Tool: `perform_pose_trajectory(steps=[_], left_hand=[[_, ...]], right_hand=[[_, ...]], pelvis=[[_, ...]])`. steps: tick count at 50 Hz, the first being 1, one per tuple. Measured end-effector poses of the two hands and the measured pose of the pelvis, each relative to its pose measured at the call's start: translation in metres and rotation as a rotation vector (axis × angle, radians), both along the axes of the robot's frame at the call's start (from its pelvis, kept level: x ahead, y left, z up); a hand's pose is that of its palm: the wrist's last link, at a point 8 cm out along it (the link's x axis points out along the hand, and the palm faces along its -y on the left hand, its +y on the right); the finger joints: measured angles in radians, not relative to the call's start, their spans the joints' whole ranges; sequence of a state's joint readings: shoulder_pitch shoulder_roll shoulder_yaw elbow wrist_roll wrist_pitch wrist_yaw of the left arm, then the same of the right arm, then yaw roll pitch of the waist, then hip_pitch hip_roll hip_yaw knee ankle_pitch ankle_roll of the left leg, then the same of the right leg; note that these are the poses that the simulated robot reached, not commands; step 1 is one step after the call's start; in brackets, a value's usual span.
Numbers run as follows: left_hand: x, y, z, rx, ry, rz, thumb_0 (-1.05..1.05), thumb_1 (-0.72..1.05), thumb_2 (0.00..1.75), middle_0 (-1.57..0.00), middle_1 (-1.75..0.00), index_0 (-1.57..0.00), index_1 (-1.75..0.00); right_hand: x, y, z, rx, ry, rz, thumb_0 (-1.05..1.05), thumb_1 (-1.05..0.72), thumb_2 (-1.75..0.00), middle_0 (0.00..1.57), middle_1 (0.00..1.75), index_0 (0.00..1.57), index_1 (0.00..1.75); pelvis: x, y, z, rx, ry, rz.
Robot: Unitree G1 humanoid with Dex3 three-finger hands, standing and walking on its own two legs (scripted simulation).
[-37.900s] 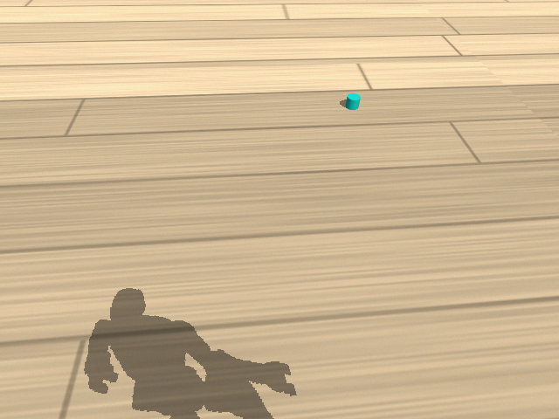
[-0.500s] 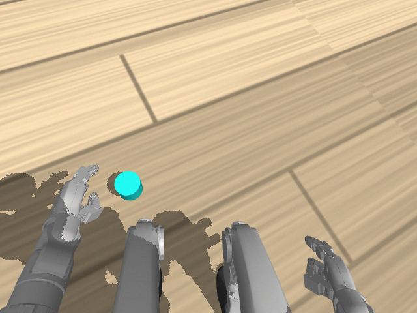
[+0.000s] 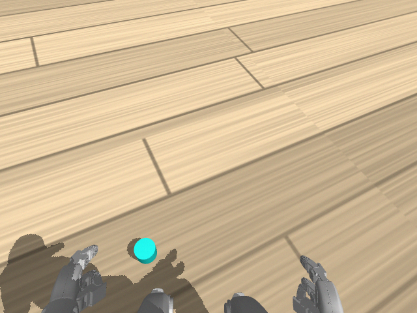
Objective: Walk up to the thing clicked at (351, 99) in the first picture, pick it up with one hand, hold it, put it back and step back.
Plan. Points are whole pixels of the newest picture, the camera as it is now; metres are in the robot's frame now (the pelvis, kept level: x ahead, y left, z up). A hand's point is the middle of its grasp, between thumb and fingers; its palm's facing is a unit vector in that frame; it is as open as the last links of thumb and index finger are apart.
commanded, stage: home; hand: left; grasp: from above
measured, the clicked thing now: (145, 250) +0.43 +0.20 -0.64
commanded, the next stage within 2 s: none
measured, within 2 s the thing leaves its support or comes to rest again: neither
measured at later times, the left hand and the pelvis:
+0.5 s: hand (88, 309) +0.16 +0.18 -0.01, palm faces +0.08 -0.98 -0.19, open 7.4 cm; pelvis +0.01 +0.00 +0.04, yaw +2 degrees
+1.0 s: hand (87, 308) +0.17 +0.18 -0.01, palm faces +0.06 -0.98 -0.20, open 7.4 cm; pelvis +0.01 +0.00 +0.04, yaw +1 degrees
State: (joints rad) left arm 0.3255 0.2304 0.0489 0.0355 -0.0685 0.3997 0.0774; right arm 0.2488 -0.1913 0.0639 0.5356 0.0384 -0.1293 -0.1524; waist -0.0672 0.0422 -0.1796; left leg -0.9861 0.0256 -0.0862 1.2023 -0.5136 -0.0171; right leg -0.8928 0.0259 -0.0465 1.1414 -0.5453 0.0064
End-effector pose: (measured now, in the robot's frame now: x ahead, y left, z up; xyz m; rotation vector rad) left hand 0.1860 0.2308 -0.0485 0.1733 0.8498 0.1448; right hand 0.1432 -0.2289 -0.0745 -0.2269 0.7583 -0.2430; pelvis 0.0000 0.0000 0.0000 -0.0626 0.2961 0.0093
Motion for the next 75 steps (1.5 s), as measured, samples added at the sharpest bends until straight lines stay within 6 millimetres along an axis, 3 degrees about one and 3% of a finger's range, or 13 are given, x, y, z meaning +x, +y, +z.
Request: perform_pose_trajectory(steps=[7, 14, 24, 47, 75], left_hand=[[-0.017, 0.001, 0.048, 0.002, -0.031, 0.006, 0.01, 0.91, 0.9, -0.21, -0.3, -0.2, -0.3], [-0.031, 0.004, 0.066, 0.001, -0.039, 0.01, 0.01, 0.91, 0.9, -0.21, -0.3, -0.2, -0.3], [-0.04, 0.001, 0.061, -0.016, -0.026, 0.018, 0.01, 0.91, 0.9, -0.21, -0.3, -0.2, -0.3], [-0.038, 0.002, 0.063, -0.009, -0.034, -0.001, 0.01, 0.91, 0.9, -0.21, -0.3, -0.2, -0.3], [-0.029, 0.003, 0.062, -0.009, -0.036, -0.002, 0.01, 0.91, 0.9, -0.21, -0.3, -0.2, -0.3]], right_hand=[[0.004, -0.008, 0.036, -0.034, -0.069, -0.024, 0.01, -0.9, -0.9, 0.2, 0.3, 0.2, 0.3], [0.021, -0.007, 0.056, -0.041, -0.159, 0.005, 0.01, -0.9, -0.9, 0.2, 0.3, 0.2, 0.3], [0.033, -0.001, 0.062, -0.042, -0.203, 0.065, 0.01, -0.9, -0.9, 0.2, 0.3, 0.2, 0.3], [0.012, -0.003, 0.052, -0.043, -0.155, 0.033, 0.01, -0.9, -0.9, 0.2, 0.3, 0.2, 0.3], [0.027, -0.002, 0.054, -0.047, -0.165, 0.042, 0.01, -0.9, -0.9, 0.2, 0.3, 0.2, 0.3]], pelvis=[[0.014, 0.003, 0.027, 0.007, -0.068, 0.007], [0.017, 0.003, 0.036, 0.013, -0.109, 0.014], [0.012, 0.001, 0.036, 0.017, -0.128, 0.022], [0.01, 0.002, 0.035, 0.017, -0.132, 0.013], [0.018, 0.004, 0.035, 0.016, -0.122, 0.013]])
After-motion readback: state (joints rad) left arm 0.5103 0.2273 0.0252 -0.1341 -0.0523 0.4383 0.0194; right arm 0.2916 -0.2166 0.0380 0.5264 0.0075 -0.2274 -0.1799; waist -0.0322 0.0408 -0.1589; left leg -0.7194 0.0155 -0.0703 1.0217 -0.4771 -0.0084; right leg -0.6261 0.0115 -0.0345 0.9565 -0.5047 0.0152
